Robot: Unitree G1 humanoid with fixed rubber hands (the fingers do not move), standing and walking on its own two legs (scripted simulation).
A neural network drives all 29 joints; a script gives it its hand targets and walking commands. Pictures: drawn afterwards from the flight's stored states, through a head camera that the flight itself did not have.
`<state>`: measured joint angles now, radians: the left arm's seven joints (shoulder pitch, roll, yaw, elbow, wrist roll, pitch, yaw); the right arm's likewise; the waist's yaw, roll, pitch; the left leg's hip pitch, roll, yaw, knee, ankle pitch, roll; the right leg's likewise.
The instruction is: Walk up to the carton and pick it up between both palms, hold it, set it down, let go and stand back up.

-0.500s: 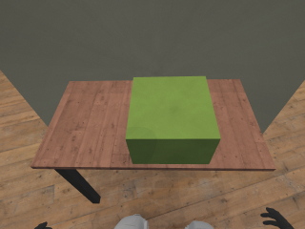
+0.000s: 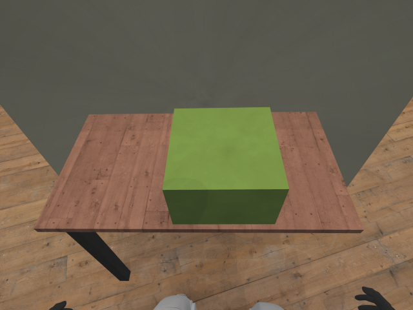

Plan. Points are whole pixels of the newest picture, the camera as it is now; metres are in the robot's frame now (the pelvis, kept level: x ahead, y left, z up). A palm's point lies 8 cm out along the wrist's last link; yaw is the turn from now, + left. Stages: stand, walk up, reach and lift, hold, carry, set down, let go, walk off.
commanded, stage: walk up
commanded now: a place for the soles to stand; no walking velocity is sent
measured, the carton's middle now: (222, 164) +0.46 -0.01 -0.03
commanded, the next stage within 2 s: reach and lift in 0.34 s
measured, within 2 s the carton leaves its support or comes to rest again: neither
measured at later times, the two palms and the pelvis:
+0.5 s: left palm out of the picture +0.11 +0.32 -0.08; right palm out of the picture +0.12 -0.31 -0.10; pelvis +0.00 +0.00 +0.00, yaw +0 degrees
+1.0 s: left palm (71, 289) +0.16 +0.28 -0.04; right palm (379, 296) +0.16 -0.29 -0.05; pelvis -0.02 -0.01 +0.01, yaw +0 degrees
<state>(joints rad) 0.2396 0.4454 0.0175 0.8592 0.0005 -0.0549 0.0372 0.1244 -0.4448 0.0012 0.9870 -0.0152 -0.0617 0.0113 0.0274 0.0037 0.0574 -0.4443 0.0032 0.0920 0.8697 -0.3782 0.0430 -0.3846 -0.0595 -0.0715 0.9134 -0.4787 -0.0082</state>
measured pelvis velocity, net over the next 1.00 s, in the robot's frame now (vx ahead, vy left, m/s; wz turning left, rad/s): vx -0.02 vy -0.01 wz -0.01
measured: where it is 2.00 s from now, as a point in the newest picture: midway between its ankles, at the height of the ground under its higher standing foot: outside the picture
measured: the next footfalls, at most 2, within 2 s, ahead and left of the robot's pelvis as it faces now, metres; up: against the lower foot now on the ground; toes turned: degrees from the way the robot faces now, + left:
none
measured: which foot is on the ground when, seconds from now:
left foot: down 0.00-1.00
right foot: down 0.00-1.00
